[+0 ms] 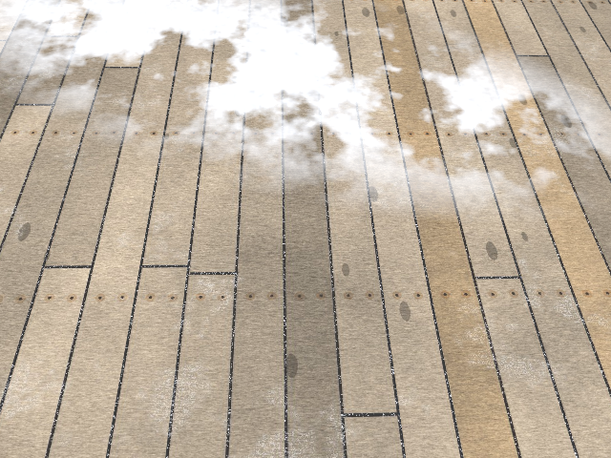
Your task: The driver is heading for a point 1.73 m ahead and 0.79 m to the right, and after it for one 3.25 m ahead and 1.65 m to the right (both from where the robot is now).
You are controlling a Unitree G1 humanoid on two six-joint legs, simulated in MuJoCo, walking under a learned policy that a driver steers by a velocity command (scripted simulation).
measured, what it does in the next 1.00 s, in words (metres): walks ahead, turning right: right foot, then left foot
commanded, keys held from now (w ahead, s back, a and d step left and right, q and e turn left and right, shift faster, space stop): e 0.36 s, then w+e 0.50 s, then w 0.14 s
